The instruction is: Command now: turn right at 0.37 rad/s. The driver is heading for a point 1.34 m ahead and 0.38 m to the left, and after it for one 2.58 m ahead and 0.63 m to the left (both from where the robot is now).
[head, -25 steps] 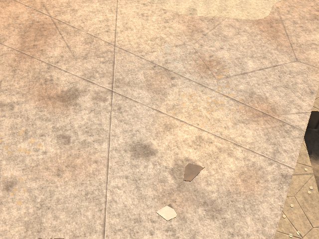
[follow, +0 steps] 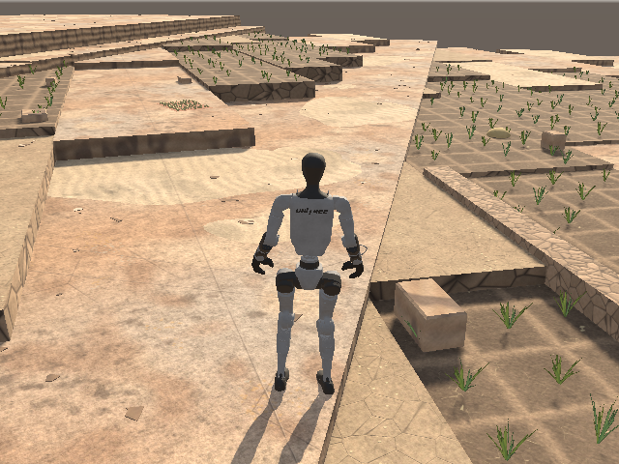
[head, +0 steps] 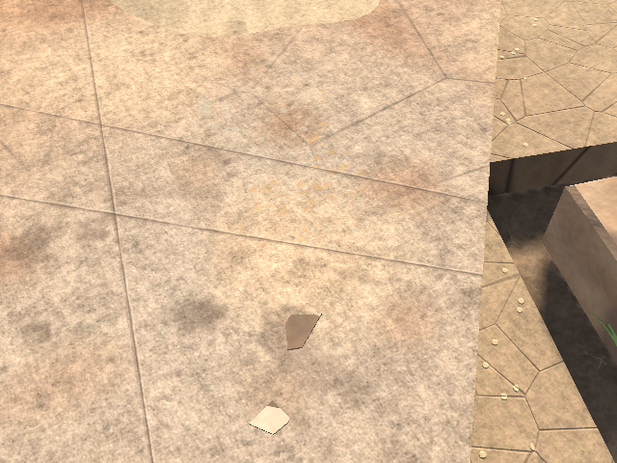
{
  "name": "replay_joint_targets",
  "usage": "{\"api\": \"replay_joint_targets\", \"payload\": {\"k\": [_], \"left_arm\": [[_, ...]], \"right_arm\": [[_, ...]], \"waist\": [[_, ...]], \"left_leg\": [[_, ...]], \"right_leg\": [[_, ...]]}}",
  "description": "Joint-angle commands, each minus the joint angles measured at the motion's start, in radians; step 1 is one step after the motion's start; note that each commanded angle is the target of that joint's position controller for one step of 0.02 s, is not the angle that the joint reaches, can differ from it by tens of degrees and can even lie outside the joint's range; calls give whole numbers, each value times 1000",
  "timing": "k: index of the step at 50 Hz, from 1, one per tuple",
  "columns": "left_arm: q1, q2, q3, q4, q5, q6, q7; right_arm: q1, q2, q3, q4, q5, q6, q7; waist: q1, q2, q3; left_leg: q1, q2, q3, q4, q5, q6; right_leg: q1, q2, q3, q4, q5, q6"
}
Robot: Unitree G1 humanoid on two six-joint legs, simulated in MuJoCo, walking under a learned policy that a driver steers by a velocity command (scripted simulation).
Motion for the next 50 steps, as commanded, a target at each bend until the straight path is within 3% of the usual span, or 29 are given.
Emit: {"api": "replay_joint_targets", "payload": {"k": [1,3,4,5,6,7,8,10,12,18,21,23,25,26,27,28,29,30,32,34,36,39,42,44,45,46,47,48,50], "left_arm": [[-13,140,43,-67,-3,-1,4],[-41,120,33,-64,-15,8,3],[-22,102,27,-59,-13,6,2],[16,58,14,-57,5,-2,-2],[43,64,17,-70,7,-11,-5],[26,130,35,-63,19,-18,-2],[1,152,45,-53,7,-17,-1],[-13,115,41,-36,6,-9,-3],[-6,89,34,-20,-4,-17,-18],[-84,30,10,-18,-9,-78,-33],[-58,38,9,-3,-13,-95,-42],[-34,31,11,11,-13,-103,-45],[63,49,26,49,-8,-100,-39],[133,73,34,56,-9,-96,-29],[225,142,44,52,2,-90,-17],[251,248,71,62,6,-82,-20],[223,171,53,64,1,-90,-26],[167,113,31,63,2,-98,-33],[70,64,9,56,-1,-102,-41],[44,33,-4,73,22,-108,-40],[38,32,-6,93,30,-106,-38],[62,61,-2,128,22,-88,-28],[71,73,-1,158,9,-70,-26],[54,58,-9,173,-3,-64,-29],[83,57,-10,191,-6,-68,-32],[113,52,-13,202,10,-77,-35],[187,59,-10,213,28,-87,-45],[165,50,-17,222,28,-88,-44],[100,44,-21,220,15,-80,-38]], "right_arm": [[-30,-74,-16,-70,9,-23,10],[25,-55,-13,-50,7,-35,23],[46,-75,-17,-44,-7,-38,26],[53,-122,-21,-57,-31,-37,26],[15,-142,-21,-46,-47,-30,24],[6,-115,-19,-59,-42,-33,23],[13,-88,-11,-60,-30,-35,18],[64,-110,-17,-36,-4,-37,10],[137,-123,-20,-11,0,-36,6],[219,-134,-26,15,8,-51,9],[224,-164,-32,25,18,-55,25],[218,-163,-28,38,27,-51,31],[211,-142,-17,51,21,-49,33],[196,-94,1,48,7,-56,37],[155,-15,30,13,-23,-66,39],[204,-44,23,-4,-8,-73,31],[211,-136,-6,21,5,-64,22],[194,-155,-15,34,10,-55,23],[197,-126,-17,61,-5,-34,23],[219,-85,-12,90,-9,-25,23],[214,-64,-6,102,-8,-19,22],[106,-38,9,76,-13,-9,14],[54,-51,11,67,-11,1,7],[51,-54,14,73,-16,-4,4],[56,-75,11,78,-26,-7,1],[68,-123,1,79,-27,-9,-6],[49,-183,-14,84,-10,-6,-12],[34,-145,-12,90,7,-1,-11],[35,-84,2,110,1,2,-8]], "waist": [[13,-206,-124],[-27,-174,-129],[-25,-129,-138],[2,41,-159],[48,245,-86],[7,247,-81],[-18,194,-74],[-45,159,-33],[-60,138,2],[-103,142,19],[-93,163,36],[-68,132,56],[-7,117,13],[28,91,-59],[59,-91,-142],[37,-263,-159],[32,-135,-97],[8,-100,-38],[-32,-94,-2],[-63,-117,-23],[-69,-123,-41],[-34,-123,-35],[-18,-122,-33],[-35,-96,-27],[-39,-57,-29],[-27,-13,-53],[27,85,-71],[-5,97,-74],[-31,61,-67]], "left_leg": [[55,1,19,-122,-35,18],[189,9,33,-364,121,43],[291,56,1,-407,221,62],[391,208,-139,-426,429,119],[312,324,-280,-462,569,275],[246,378,-336,-500,482,363],[265,340,-318,-521,291,352],[322,291,-310,-569,-67,306],[381,268,-302,-603,-144,290],[401,239,-215,-635,-27,289],[304,240,-192,-635,-21,303],[249,234,-178,-596,58,298],[186,206,-150,-497,191,255],[126,161,-100,-389,179,201],[-24,64,-10,-100,-42,125],[-172,12,46,86,-241,77],[-203,60,5,240,-242,54],[-215,79,-10,287,-174,53],[-170,113,-12,263,-40,32],[-42,112,5,236,79,12],[32,103,25,151,132,-3],[97,90,45,-29,128,-11],[133,92,41,-155,90,-9],[212,88,43,-321,194,11],[281,92,21,-401,344,26],[367,128,-23,-393,552,40],[453,134,-22,-314,628,79],[440,110,-14,-301,556,102],[426,100,-25,-324,543,104]], "right_leg": [[164,-254,295,-122,193,-174],[149,-211,279,-76,215,-136],[94,-175,252,-42,137,-95],[-1,-85,144,119,-72,-35],[-104,38,-9,202,-331,35],[-93,-6,-49,352,-404,92],[-129,-25,-56,442,-361,113],[-247,-40,-77,543,-273,128],[-326,-52,-112,585,-214,117],[-232,-87,-206,310,-129,76],[-77,-71,-239,161,-153,47],[36,-52,-250,4,-55,25],[250,-35,-246,-143,72,5],[405,-105,-168,-149,97,-6],[567,-320,82,-167,255,-45],[543,-519,343,-229,258,-210],[480,-503,351,-247,198,-251],[414,-450,256,-251,218,-224],[329,-351,97,-276,338,-169],[238,-279,-45,-261,611,-146],[200,-244,-126,-242,753,-143],[199,-242,-137,-226,767,-135],[229,-272,-87,-208,628,-155],[218,-258,-67,-190,480,-142],[203,-225,-66,-184,378,-108],[182,-185,-79,-167,271,-76],[111,-134,-101,-199,219,-46],[119,-107,-131,-210,189,-22],[132,-96,-161,-179,181,5]]}}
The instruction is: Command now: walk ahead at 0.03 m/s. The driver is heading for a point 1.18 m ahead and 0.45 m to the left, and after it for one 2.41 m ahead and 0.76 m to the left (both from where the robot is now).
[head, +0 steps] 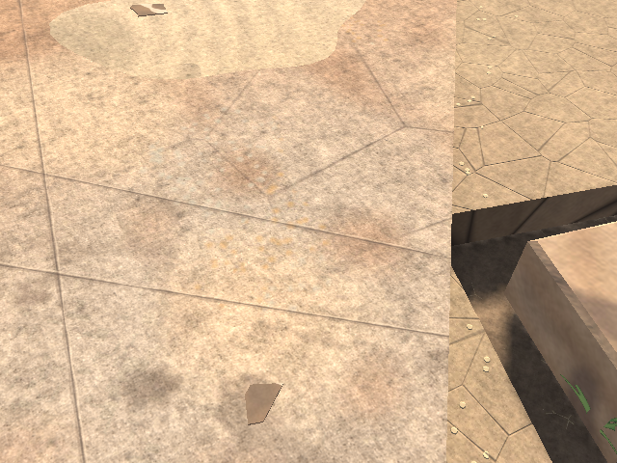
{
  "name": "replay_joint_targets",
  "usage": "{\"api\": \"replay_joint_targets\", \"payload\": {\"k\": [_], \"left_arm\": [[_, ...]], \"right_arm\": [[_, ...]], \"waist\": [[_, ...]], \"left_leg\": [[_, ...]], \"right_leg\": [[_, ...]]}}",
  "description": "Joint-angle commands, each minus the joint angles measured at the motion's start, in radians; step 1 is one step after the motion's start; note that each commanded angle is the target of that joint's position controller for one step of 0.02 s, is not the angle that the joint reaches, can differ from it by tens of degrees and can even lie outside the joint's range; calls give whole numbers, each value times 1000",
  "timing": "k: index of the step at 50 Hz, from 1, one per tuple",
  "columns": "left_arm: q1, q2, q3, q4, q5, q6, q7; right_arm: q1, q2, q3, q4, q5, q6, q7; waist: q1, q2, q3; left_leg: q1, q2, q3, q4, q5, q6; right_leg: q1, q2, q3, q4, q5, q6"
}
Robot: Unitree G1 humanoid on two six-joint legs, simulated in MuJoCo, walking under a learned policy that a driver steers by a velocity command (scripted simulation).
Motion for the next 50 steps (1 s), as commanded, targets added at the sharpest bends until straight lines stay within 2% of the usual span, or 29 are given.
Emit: {"api": "replay_joint_targets", "payload": {"k": [1,3,7,12,13,15,27,40,41,42,44,45,46,47,48,49,50], "left_arm": [[28,105,23,-35,-4,-2,6],[38,120,26,-28,3,12,7],[44,118,24,-7,-1,31,20],[55,125,25,29,-2,43,33],[46,139,30,31,-2,45,40],[53,134,28,46,-2,47,48],[88,115,15,138,-3,33,56],[147,84,3,213,-4,17,56],[172,75,1,229,-4,17,55],[177,87,6,231,-9,19,57],[176,109,15,219,-16,18,64],[195,119,20,221,-20,12,65],[225,140,28,228,-26,4,65],[248,174,42,236,-32,-4,63],[227,201,55,232,-36,-8,61],[203,194,57,222,-34,-12,59],[169,181,55,210,-35,-15,53]], "right_arm": [[9,-108,-30,-22,3,-8,-4],[15,-123,-36,0,1,-10,-2],[-7,-122,-37,36,3,-10,3],[-17,-129,-40,89,3,-14,3],[-19,-145,-46,101,7,-14,4],[-24,-139,-46,118,6,-15,5],[-27,-122,-47,206,4,-3,6],[-11,-105,-39,252,4,5,4],[13,-97,-37,265,4,6,5],[28,-106,-41,272,10,6,5],[17,-114,-46,262,12,-5,9],[-6,-106,-45,248,12,-20,16],[-29,-91,-42,233,12,-37,24],[-53,-72,-38,219,12,-56,35],[-62,-69,-37,208,14,-72,45],[-51,-73,-37,206,19,-84,53],[-20,-66,-35,209,28,-93,59]], "waist": [[-23,60,-79],[-22,48,-87],[-16,33,-75],[-12,13,-55],[-12,12,-44],[-10,9,-44],[-17,0,4],[-21,-8,24],[-20,-8,1],[-19,-16,14],[-7,-35,85],[6,-53,117],[20,-90,131],[29,-153,136],[21,-188,159],[6,-176,169],[-22,-173,182]], "left_leg": [[234,25,-57,-9,423,74],[234,19,-53,-4,435,84],[204,13,-53,-16,426,93],[181,4,-53,-36,380,97],[170,10,-58,-38,375,99],[161,8,-59,-44,347,102],[128,-16,-50,-77,157,96],[123,-27,-46,-91,109,91],[129,-39,-34,-92,-8,92],[98,-58,-16,-75,-178,96],[-26,-72,-8,-37,-416,106],[-80,-71,-6,-6,-419,107],[-134,-74,13,53,-352,99],[-185,-85,59,148,-237,85],[-214,-60,71,223,-163,86],[-215,-36,62,244,-165,97],[-170,-27,64,185,-186,109]], "right_leg": [[-134,-62,47,-46,304,-1],[-118,-63,38,-33,316,2],[-92,-64,33,-26,292,13],[-81,-67,27,-32,235,24],[-83,-70,27,-24,218,26],[-81,-72,27,-26,192,28],[-134,-76,19,-39,80,29],[-165,-78,18,-57,46,24],[-155,-72,11,-62,-44,20],[-164,-68,13,-56,-166,4],[-205,-103,75,-74,-398,-45],[-206,-141,133,-103,-450,-73],[-171,-201,220,-148,-479,-109],[-122,-286,332,-216,-506,-153],[-113,-362,412,-256,-492,-187],[-126,-383,425,-261,-460,-194],[-150,-368,389,-241,-412,-177]]}}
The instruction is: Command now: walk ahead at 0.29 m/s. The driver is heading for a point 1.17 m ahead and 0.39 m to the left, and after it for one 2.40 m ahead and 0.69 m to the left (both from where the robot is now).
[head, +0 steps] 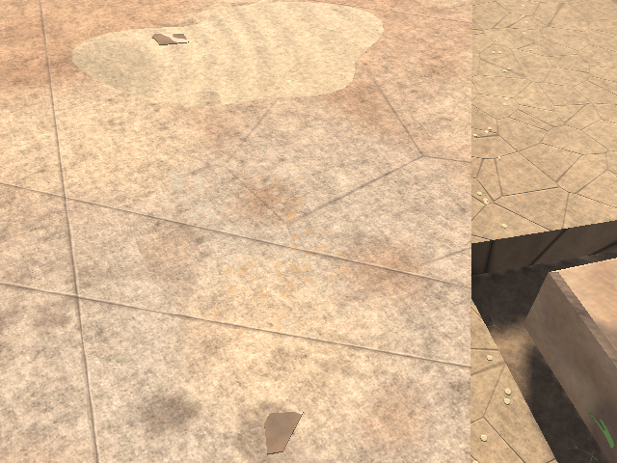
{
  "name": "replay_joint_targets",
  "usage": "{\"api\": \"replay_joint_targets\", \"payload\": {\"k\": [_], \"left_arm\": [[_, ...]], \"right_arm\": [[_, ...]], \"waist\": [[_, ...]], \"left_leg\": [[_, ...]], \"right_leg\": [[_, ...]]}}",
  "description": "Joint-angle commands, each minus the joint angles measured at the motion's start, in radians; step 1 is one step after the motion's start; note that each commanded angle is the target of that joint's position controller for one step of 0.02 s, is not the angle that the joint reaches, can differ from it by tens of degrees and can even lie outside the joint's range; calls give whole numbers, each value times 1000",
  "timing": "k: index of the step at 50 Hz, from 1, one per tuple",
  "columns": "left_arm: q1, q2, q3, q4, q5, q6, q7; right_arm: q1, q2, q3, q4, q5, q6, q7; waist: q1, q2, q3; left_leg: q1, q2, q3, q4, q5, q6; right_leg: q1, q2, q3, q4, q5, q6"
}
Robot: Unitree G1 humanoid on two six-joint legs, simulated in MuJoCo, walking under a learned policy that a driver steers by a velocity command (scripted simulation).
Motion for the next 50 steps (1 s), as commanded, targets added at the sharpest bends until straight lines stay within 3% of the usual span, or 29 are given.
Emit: {"api": "replay_joint_targets", "payload": {"k": [1,2,3,4,5,6,7,8,10,12,16,19,21,23,24,26,27,28,29,30,31,32,34,36,38,40,44,48,50], "left_arm": [[-57,161,37,-56,-10,-17,-9],[-72,151,34,-66,-11,-18,-15],[-100,144,31,-82,-9,-26,-21],[-118,82,14,-112,-3,-40,-24],[-117,46,4,-140,-10,-61,-21],[-121,87,16,-142,-36,-73,-28],[-122,90,17,-137,-43,-84,-40],[-130,95,24,-134,-33,-91,-44],[-160,129,48,-138,-16,-89,-54],[-178,99,49,-143,-7,-80,-66],[-388,47,28,-236,-1,-74,-68],[-501,50,21,-281,-8,-75,-75],[-533,66,23,-303,-13,-76,-82],[-511,99,37,-311,-14,-81,-90],[-462,125,50,-302,-14,-82,-90],[-203,192,91,-225,-18,-76,-80],[-33,236,107,-184,-13,-68,-70],[60,329,123,-159,15,-66,-71],[28,227,94,-161,20,-71,-76],[-83,175,77,-173,17,-81,-76],[-186,142,66,-192,17,-89,-78],[-243,109,56,-194,20,-95,-85],[-279,70,45,-176,33,-103,-94],[-254,87,48,-147,35,-110,-93],[-235,115,53,-131,42,-113,-83],[-215,126,53,-120,44,-108,-67],[-180,157,51,-112,37,-102,-41],[-87,181,57,-80,26,-71,-35],[-71,189,62,-76,20,-46,-35]], "right_arm": [[-37,-60,-10,-61,17,-51,20],[46,-73,-19,-25,15,-53,20],[146,-109,-35,7,9,-54,19],[282,-199,-61,31,12,-55,18],[385,-249,-64,37,8,-69,27],[283,-179,-37,12,-5,-84,28],[203,-139,-24,-23,-9,-92,30],[158,-125,-16,-41,-12,-91,32],[161,-77,3,-48,-16,-79,32],[221,-86,8,-40,-17,-70,23],[238,-137,3,-60,-21,-57,-4],[285,-163,-7,-60,-15,-56,-10],[297,-164,-12,-56,-4,-57,-11],[272,-175,-19,-65,-4,-53,-12],[255,-190,-24,-73,-10,-49,-13],[219,-189,-25,-91,-23,-30,-10],[223,-166,-10,-109,-36,-27,-9],[369,4,34,-126,-38,-50,7],[326,-57,25,-115,-4,-82,15],[204,-145,0,-157,33,-99,16],[137,-159,-4,-175,38,-103,8],[115,-152,-12,-174,28,-96,-1],[169,-112,-18,-157,19,-61,-2],[166,-88,-19,-163,18,-34,-2],[98,-97,-25,-197,12,-22,-7],[32,-102,-30,-226,5,-26,-7],[-98,-81,-23,-271,-3,-45,19],[-234,-55,-8,-339,-2,-48,51],[-267,-56,-7,-372,5,-49,68]], "waist": [[-60,-135,222],[-88,-107,197],[-121,-41,157],[-159,188,98],[-175,307,25],[-109,157,86],[-77,110,129],[-51,67,139],[-36,66,134],[-41,80,120],[-72,66,161],[-99,90,183],[-85,95,195],[-40,102,159],[-3,120,107],[134,130,-63],[196,79,-178],[101,-219,-346],[124,-190,-353],[95,-137,-155],[58,-38,-64],[20,-2,-14],[-39,-59,6],[-50,-61,42],[-46,-47,77],[-33,-31,93],[10,-15,96],[68,8,133],[69,-1,137]], "left_leg": [[-18,29,23,-94,-19,26],[125,-4,39,-165,12,21],[256,28,-40,-203,55,31],[416,196,-362,-356,-101,120],[499,387,-766,-514,-183,241],[446,414,-751,-510,-184,235],[391,370,-614,-511,-115,202],[363,330,-497,-519,-24,172],[336,247,-299,-524,217,123],[346,217,-212,-526,376,125],[292,212,-141,-559,452,142],[267,220,-114,-588,445,141],[313,248,-103,-579,492,132],[378,266,-80,-515,677,108],[409,270,-70,-447,847,95],[375,224,-25,-133,1073,57],[165,184,-19,136,822,34],[-205,-27,-20,555,109,-33],[-328,-43,-182,706,-175,-6],[-404,14,-177,738,-115,19],[-365,75,-152,695,-6,25],[-317,116,-137,639,63,21],[-210,159,-140,568,126,18],[-228,163,-131,556,155,10],[-320,165,-150,511,238,-3],[-382,155,-158,399,343,-17],[-377,143,-78,159,502,-28],[-469,136,-23,18,454,-14],[-496,124,7,-18,365,2]], "right_leg": [[-199,-241,285,-273,-270,-160],[-252,-174,206,-196,-201,-129],[-315,-109,127,-40,-53,-98],[-487,19,-22,297,28,-33],[-617,78,20,598,-147,-8],[-698,18,107,764,-120,-31],[-716,-23,120,800,-27,-57],[-717,-61,101,776,56,-68],[-663,-99,56,688,157,-59],[-656,-98,8,635,201,-32],[-658,-80,-32,357,308,11],[-572,-35,-72,178,389,6],[-554,-28,-55,113,408,-20],[-489,-8,-47,68,403,-57],[-411,17,-54,72,386,-75],[-90,70,-83,71,364,-125],[209,-59,61,90,295,-170],[539,-345,589,-12,67,-355],[513,-376,814,-193,-39,-357],[338,-351,646,-219,-23,-290],[162,-318,480,-245,83,-251],[28,-275,352,-273,182,-220],[-105,-211,193,-331,232,-184],[-164,-199,102,-372,279,-192],[-164,-201,47,-397,306,-195],[-136,-191,-9,-400,351,-183],[-58,-184,-100,-407,405,-154],[141,-234,-141,-349,492,-149],[232,-262,-157,-285,593,-142]]}}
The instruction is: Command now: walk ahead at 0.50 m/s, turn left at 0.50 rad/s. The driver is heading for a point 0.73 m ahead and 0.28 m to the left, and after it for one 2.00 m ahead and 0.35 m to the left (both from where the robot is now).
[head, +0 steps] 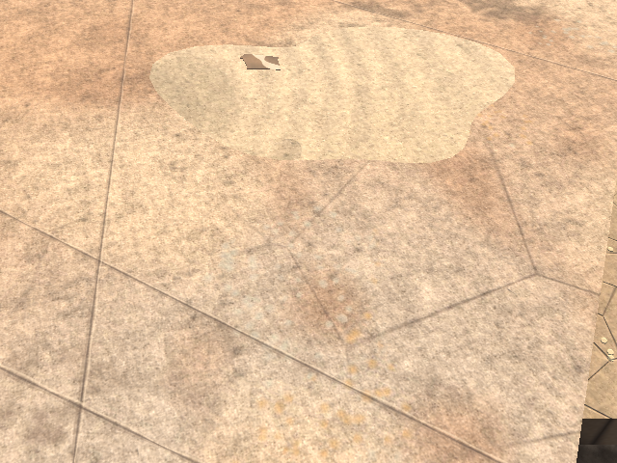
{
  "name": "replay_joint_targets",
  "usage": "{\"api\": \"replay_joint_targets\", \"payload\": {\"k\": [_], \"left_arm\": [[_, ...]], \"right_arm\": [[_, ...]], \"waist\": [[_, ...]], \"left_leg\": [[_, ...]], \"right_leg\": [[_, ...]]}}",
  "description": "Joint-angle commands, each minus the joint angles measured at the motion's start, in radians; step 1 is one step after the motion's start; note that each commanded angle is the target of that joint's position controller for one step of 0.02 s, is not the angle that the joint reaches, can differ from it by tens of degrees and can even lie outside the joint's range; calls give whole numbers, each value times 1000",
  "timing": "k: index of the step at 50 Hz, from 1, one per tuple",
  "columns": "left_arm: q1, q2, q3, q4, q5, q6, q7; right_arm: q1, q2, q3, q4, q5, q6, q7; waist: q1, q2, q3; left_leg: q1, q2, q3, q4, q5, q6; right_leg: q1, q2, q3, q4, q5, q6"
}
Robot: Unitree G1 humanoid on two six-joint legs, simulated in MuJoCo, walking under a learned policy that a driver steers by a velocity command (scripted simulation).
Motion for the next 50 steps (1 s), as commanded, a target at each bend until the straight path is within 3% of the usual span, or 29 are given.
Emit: {"api": "replay_joint_targets", "payload": {"k": [1,3,4,5,6,7,8,9,10,11,12,13,16,21,24,27,28,29,30,31,32,33,34,35,36,38,41,47,50], "left_arm": [[38,179,40,-28,-9,27,9],[4,209,48,-52,-7,43,19],[-12,219,51,-63,-5,53,26],[-26,216,49,-79,-11,59,32],[-1,178,33,-109,6,45,30],[59,41,-6,-158,6,4,6],[-69,150,17,-184,-26,-45,-11],[-139,166,23,-218,-57,-65,-17],[-143,155,22,-218,-46,-70,-12],[-141,170,34,-214,-26,-61,-2],[-118,171,39,-219,-17,-46,-3],[-105,163,42,-226,-8,-33,-3],[-153,125,37,-258,5,-9,3],[-339,88,22,-321,-7,-16,-2],[-384,120,32,-349,-19,-26,-16],[-350,163,51,-353,-21,-42,-26],[-292,172,59,-341,-20,-47,-24],[-197,196,74,-321,-11,-53,-18],[-49,246,88,-311,4,-54,-9],[55,325,110,-275,15,-39,-10],[45,233,89,-287,-9,-35,-16],[-1,167,72,-300,-13,-29,-11],[-53,151,64,-304,-6,-21,-10],[-87,133,58,-297,-3,-16,-10],[-102,122,53,-292,5,-18,-9],[-103,118,55,-279,-2,-25,-13],[-88,153,69,-257,-6,-32,-13],[-61,192,77,-222,-8,-11,1],[-18,218,83,-200,-18,6,5]], "right_arm": [[-156,-50,-5,-129,8,-18,29],[-85,-90,-26,-133,9,-16,39],[26,-127,-48,-111,11,-14,38],[189,-187,-83,-73,11,-14,27],[327,-289,-118,-49,6,-3,0],[281,-339,-122,-86,4,-4,-3],[307,-257,-98,-87,-8,-6,-1],[277,-201,-85,-90,-14,-11,-4],[204,-172,-76,-103,-7,-17,-2],[141,-132,-64,-121,-6,-20,-6],[108,-123,-57,-140,-16,-20,-10],[101,-128,-58,-145,-13,-19,-15],[141,-173,-71,-144,-9,-22,-36],[223,-187,-77,-140,-1,-5,-54],[263,-181,-77,-133,5,2,-57],[253,-180,-80,-142,0,11,-64],[239,-175,-80,-149,-2,15,-64],[229,-147,-70,-159,-5,15,-61],[225,-91,-47,-181,-19,13,-55],[368,-29,-28,-212,11,3,-55],[374,-126,-40,-189,22,2,-58],[273,-187,-58,-197,17,8,-57],[213,-185,-60,-209,5,13,-58],[174,-171,-63,-223,-6,13,-55],[181,-152,-64,-228,-1,18,-48],[198,-114,-60,-229,10,32,-42],[151,-93,-56,-256,2,42,-41],[-2,-69,-46,-288,0,25,-14],[-87,-57,-40,-320,6,21,7]], "waist": [[11,-59,102],[-46,-111,28],[-106,-132,-38],[-190,-114,-121],[-221,33,-230],[-114,241,-344],[-189,103,-367],[-178,57,-247],[-121,-53,-144],[-83,-58,-105],[-50,-39,-78],[-35,-34,-62],[-37,-20,-16],[-120,43,1],[-135,60,-3],[-101,92,-9],[-69,106,-25],[-20,98,-82],[43,9,-222],[-13,-337,-353],[2,-290,-309],[26,-176,-175],[10,-98,-96],[-9,-87,-32],[-35,-118,-17],[-48,-146,-10],[-48,-111,9],[4,-96,44],[33,-91,76]], "left_leg": [[-101,-19,57,-61,-114,27],[61,-89,121,-57,-203,62],[201,-134,142,-64,-227,86],[439,-170,126,-146,-159,125],[758,11,-161,-156,-144,195],[1075,247,-765,-299,-271,404],[1097,239,-784,-384,-270,367],[999,203,-617,-382,-229,323],[822,155,-490,-397,-130,289],[701,117,-404,-416,-46,268],[613,91,-369,-441,-4,264],[563,74,-349,-461,20,267],[459,38,-266,-486,112,263],[426,-27,-223,-453,-24,181],[493,11,-303,-394,-96,164],[562,49,-392,-305,-105,143],[561,39,-401,-261,-74,131],[534,-11,-376,-153,-26,103],[418,-74,-299,112,-140,66],[41,-215,-166,445,-589,-7],[-99,-139,-192,601,-639,-18],[-134,-101,-180,647,-542,-25],[-102,-65,-145,632,-464,-30],[-78,-37,-141,586,-416,-32],[-31,-8,-139,558,-385,-29],[0,9,-110,524,-359,-31],[-63,25,-112,448,-285,-46],[-46,9,-38,137,-35,-44],[-36,-3,14,28,-47,-27]], "right_leg": [[72,-349,56,51,614,-110],[70,-345,23,200,968,-87],[48,-332,11,352,1088,-73],[-49,-292,-8,574,1040,-40],[-325,-241,-6,899,641,2],[-765,7,134,1258,-238,64],[-879,-40,330,1303,-234,24],[-925,-87,325,1263,-158,-4],[-881,-134,315,1164,-85,-5],[-810,-167,312,1080,-45,6],[-749,-182,317,1042,-25,19],[-724,-185,311,998,-15,38],[-722,-172,272,837,66,92],[-641,-93,249,445,364,103],[-617,-75,281,353,377,83],[-561,-71,301,308,268,43],[-486,-65,283,285,243,24],[-335,-81,282,258,249,-7],[-78,-236,423,283,202,-66],[267,-464,889,198,-12,-234],[252,-496,1031,136,-244,-231],[129,-455,876,117,-249,-184],[-4,-413,733,108,-122,-153],[-111,-372,630,86,-2,-146],[-177,-343,550,63,66,-135],[-224,-316,441,17,134,-142],[-212,-332,346,-16,255,-166],[-147,-303,144,-18,378,-125],[-83,-327,100,-5,395,-114]]}}
Keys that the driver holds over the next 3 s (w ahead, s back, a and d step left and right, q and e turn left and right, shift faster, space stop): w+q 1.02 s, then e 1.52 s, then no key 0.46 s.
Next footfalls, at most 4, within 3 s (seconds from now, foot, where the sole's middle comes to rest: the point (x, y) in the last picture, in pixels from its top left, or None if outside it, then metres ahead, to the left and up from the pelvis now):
0.10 left None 0.24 0.12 -0.77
0.60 right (343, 434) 0.57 -0.02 -0.77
1.12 left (180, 379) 0.67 0.36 -0.77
1.62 right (274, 333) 0.81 0.16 -0.77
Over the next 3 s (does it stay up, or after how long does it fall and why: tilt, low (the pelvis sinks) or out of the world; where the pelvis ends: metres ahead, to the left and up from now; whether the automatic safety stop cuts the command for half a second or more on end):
stays up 0.73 0.21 0.00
